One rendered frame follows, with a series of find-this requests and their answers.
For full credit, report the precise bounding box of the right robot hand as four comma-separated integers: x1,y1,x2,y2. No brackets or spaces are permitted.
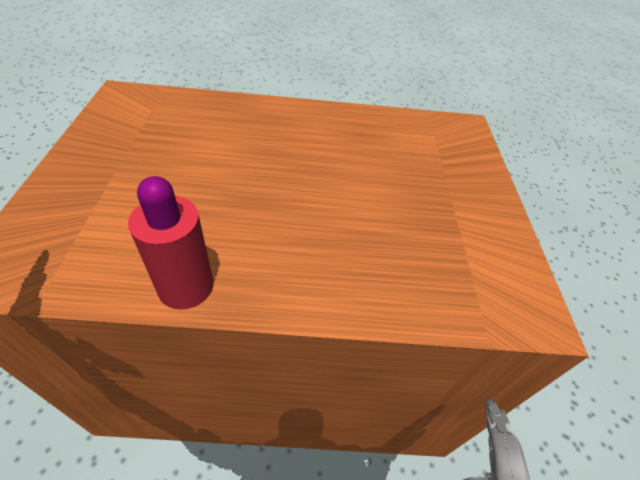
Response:
463,399,530,480

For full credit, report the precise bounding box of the bottle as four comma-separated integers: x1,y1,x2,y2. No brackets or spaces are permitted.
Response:
128,176,214,310

